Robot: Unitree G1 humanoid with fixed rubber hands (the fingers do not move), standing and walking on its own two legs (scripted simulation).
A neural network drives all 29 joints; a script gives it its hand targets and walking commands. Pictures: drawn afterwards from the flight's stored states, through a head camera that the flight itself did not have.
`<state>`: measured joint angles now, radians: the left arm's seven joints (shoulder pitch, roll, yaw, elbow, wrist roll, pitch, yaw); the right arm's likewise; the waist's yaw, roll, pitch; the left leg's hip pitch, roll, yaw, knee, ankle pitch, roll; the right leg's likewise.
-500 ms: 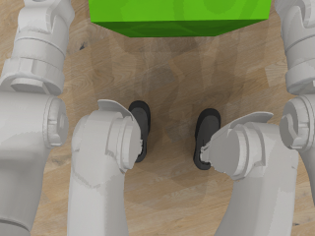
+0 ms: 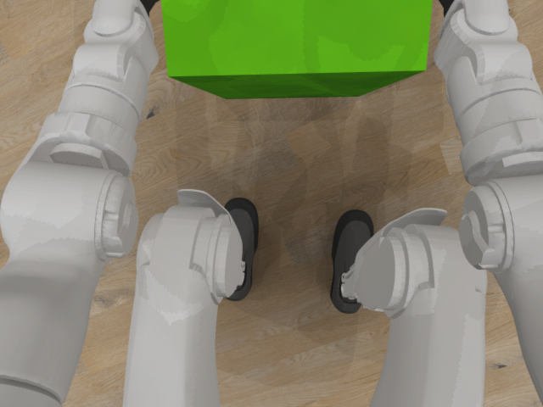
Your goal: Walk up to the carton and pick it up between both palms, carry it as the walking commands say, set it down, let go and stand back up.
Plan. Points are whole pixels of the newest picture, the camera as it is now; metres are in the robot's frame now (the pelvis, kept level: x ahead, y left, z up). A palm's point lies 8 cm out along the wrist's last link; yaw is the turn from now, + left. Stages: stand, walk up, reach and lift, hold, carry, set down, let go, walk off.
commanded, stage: reach and lift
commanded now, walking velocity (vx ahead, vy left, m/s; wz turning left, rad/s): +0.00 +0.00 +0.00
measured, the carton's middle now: (292, 18) +0.54 +0.04 -0.23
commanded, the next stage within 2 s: none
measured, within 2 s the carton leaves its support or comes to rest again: leaves its support in 0.96 s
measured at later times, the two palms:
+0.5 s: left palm (142, 0) +0.53 +0.20 -0.17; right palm out of the picture +0.56 -0.12 -0.16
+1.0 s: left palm (135, 2) +0.52 +0.21 -0.16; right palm out of the picture +0.56 -0.11 -0.15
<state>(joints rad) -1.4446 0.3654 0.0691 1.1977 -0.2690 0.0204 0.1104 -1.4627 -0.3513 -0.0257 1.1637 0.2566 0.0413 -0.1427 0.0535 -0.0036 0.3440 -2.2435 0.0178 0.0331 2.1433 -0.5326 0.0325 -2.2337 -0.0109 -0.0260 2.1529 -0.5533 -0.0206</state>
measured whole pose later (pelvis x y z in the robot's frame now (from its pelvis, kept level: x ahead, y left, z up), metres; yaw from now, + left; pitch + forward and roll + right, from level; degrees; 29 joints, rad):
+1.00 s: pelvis -0.01 -0.01 +0.00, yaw +1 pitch +28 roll +0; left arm -1.45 0.33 0.18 0.96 -0.16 0.20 0.13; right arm -1.50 -0.29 -0.18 0.96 0.12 0.21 -0.15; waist 0.05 -0.02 0.53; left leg -2.13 -0.02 0.01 2.18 -0.54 0.00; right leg -2.11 0.06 0.00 2.20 -0.58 0.01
